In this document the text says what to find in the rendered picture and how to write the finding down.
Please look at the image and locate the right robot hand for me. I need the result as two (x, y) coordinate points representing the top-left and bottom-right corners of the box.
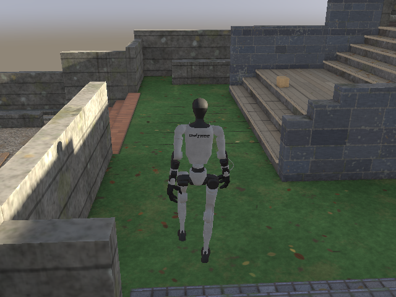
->
(217, 174), (230, 189)

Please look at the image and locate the left robot forearm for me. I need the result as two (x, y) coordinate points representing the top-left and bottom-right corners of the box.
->
(168, 151), (180, 185)

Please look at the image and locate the right robot forearm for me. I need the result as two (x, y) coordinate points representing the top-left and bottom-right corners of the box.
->
(220, 151), (230, 177)

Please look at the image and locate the robot right shin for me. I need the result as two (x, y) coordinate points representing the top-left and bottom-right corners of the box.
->
(203, 212), (214, 254)

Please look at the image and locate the right robot thigh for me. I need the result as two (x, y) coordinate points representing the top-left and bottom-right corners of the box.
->
(203, 174), (219, 223)

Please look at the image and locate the left robot upper arm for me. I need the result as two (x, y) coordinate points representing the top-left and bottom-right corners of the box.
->
(173, 124), (187, 160)

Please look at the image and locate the right robot upper arm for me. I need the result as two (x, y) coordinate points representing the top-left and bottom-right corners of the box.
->
(212, 125), (226, 159)

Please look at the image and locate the left robot hand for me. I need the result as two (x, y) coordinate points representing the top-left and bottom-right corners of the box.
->
(167, 184), (182, 203)

